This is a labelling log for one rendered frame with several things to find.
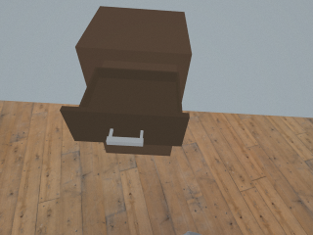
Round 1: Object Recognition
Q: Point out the cabinet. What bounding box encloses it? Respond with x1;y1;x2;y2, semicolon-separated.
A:
75;6;192;157

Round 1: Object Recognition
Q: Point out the drawer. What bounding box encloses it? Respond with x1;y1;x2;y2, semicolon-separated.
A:
60;67;190;147

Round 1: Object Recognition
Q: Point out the handle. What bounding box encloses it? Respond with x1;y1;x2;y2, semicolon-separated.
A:
106;128;144;147

